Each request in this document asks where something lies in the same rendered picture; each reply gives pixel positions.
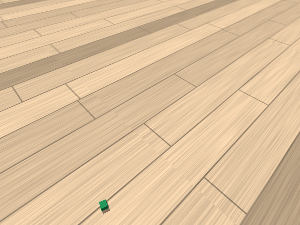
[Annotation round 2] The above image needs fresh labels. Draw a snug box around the cube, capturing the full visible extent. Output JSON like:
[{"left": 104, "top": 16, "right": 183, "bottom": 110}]
[{"left": 99, "top": 199, "right": 108, "bottom": 211}]

